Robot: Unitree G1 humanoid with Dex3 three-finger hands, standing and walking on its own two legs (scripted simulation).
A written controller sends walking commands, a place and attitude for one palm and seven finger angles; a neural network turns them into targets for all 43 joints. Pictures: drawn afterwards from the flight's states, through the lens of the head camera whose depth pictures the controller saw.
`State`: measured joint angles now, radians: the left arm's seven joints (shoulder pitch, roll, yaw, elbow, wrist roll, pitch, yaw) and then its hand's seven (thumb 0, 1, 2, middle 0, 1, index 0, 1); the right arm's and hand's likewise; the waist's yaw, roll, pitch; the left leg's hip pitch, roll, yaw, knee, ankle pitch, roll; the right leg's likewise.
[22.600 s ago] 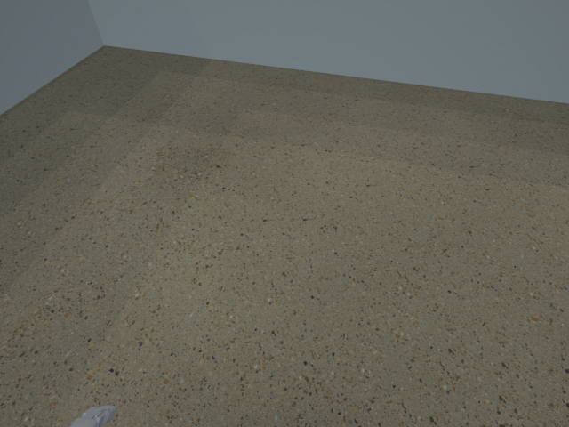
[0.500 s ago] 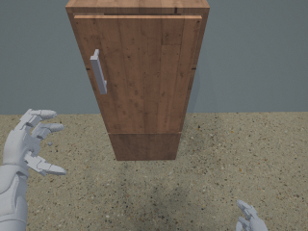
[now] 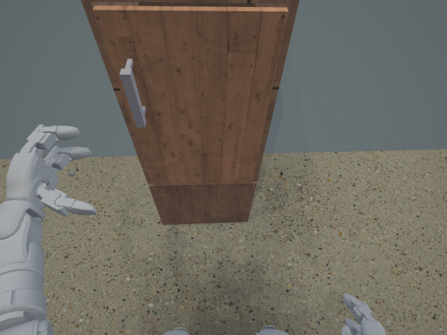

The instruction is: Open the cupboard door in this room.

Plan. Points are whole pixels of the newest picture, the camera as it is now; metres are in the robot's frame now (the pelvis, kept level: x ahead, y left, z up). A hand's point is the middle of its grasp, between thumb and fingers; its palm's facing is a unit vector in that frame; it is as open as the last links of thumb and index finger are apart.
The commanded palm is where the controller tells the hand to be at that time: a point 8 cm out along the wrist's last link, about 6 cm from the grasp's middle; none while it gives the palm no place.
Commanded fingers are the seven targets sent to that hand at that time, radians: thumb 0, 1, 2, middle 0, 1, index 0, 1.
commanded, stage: move the hooked fingers beside the handle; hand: left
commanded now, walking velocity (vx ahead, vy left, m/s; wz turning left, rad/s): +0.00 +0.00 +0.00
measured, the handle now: (135, 94) +0.59 +0.23 +0.07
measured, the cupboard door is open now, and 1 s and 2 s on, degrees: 0 0 0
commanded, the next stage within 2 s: none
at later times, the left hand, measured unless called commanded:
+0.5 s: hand (81, 145) +0.42 +0.29 +0.08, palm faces +0.09 -1.00 -0.01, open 14.0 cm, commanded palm +0.40 +0.33 +0.07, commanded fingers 0.00 -0.50 0.30 -0.30 -1.20 -0.30 -1.20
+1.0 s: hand (94, 119) +0.49 +0.28 +0.08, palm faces +0.07 -1.00 -0.02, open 14.0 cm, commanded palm +0.48 +0.33 +0.07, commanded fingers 0.00 -0.50 0.30 -0.30 -1.20 -0.30 -1.20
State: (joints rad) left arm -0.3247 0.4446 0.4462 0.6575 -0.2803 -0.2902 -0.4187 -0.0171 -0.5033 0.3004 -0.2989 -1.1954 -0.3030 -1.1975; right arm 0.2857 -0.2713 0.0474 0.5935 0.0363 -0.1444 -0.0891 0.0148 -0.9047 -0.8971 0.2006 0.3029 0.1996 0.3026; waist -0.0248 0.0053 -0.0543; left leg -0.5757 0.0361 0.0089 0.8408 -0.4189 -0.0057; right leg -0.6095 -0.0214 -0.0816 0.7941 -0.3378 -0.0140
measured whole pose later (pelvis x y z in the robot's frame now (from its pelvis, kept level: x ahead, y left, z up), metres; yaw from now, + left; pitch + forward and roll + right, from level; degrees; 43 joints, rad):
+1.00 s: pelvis +0.00 +0.02 -0.02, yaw -2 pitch +19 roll -3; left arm -0.88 0.70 0.51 1.22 -0.12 -0.36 -0.40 -0.02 -0.50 0.30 -0.30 -1.20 -0.30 -1.20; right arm 0.40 -0.29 0.05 0.62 0.00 0.04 -0.05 0.01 -0.91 -0.90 0.20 0.30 0.20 0.30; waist -0.16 0.00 -0.07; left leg -0.83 0.05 0.01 0.96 -0.46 0.02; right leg -0.84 -0.01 -0.07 0.86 -0.34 0.01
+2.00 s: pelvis +0.02 +0.03 -0.02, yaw -3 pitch +22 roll -5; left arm -0.92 0.72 0.53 1.21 -0.08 -0.34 -0.37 -0.02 -0.50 0.30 -0.30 -1.20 -0.30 -1.20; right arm 0.41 -0.27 0.06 0.58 -0.02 0.12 -0.02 0.01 -0.91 -0.90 0.20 0.30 0.20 0.30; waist -0.19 0.01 -0.08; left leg -0.88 0.06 0.01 0.99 -0.49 0.02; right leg -0.88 0.01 -0.08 0.85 -0.35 0.02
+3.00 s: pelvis +0.01 +0.02 -0.02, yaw -2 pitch +22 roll -3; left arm -0.97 0.58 0.43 1.22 -0.07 -0.38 -0.22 -0.02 -0.50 0.30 -0.30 -1.20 -0.31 -1.21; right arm 0.42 -0.26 0.05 0.61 -0.03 0.09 0.00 0.01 -0.91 -0.90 0.20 0.30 0.20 0.30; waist -0.18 0.03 -0.08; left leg -0.88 0.05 0.00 0.98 -0.48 0.01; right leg -0.89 0.00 -0.08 0.87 -0.36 0.01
